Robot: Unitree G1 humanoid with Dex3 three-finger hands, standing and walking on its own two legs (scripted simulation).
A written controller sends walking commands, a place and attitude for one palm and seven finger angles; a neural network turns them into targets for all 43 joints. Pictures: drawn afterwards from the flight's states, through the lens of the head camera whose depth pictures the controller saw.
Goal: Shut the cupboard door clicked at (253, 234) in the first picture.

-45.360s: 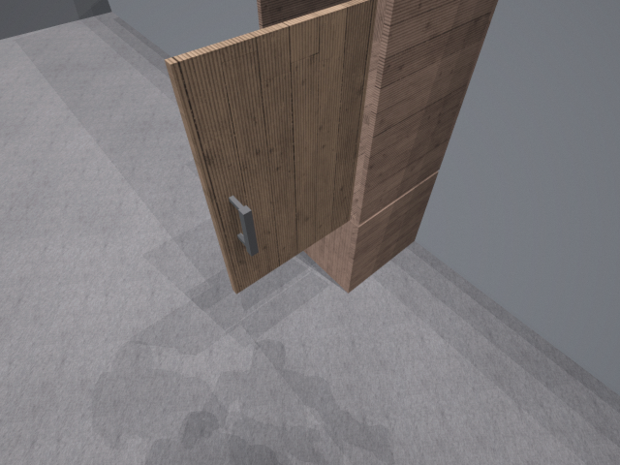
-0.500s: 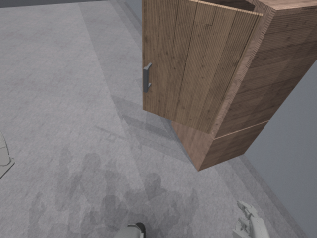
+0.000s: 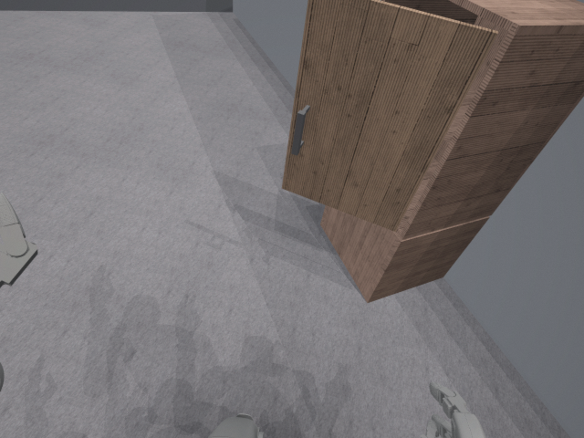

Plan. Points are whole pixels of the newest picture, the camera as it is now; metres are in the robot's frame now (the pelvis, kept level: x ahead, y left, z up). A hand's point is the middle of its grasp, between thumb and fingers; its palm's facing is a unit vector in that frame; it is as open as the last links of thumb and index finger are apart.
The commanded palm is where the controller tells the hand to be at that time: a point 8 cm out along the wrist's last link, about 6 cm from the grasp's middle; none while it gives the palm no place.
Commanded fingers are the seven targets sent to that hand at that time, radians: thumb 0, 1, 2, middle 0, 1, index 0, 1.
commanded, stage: stop stepping back and stand still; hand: left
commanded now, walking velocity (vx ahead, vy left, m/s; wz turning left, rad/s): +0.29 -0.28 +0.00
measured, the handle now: (301, 130) +0.89 +0.05 -0.06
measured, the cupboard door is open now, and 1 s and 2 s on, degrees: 44 44 44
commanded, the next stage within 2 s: let the arm hang, fingers relaxed in 0.66 s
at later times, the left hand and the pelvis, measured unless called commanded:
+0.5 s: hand out of the picture +0.13 +0.33 +0.18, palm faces +0.42 -0.83 -0.37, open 7.4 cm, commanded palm +0.06 +0.36 +0.21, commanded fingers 0.00 0.90 0.90 -0.20 -0.30 -0.20 -0.30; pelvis -0.09 +0.07 +0.02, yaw -3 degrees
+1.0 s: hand out of the picture +0.06 +0.23 -0.13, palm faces -0.05 -0.98 -0.19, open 7.4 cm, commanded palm none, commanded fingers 0.00 0.90 0.90 -0.20 -0.30 -0.20 -0.30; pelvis -0.07 +0.07 +0.01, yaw -1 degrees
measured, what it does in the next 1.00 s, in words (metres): walks backwards: right foot, then left foot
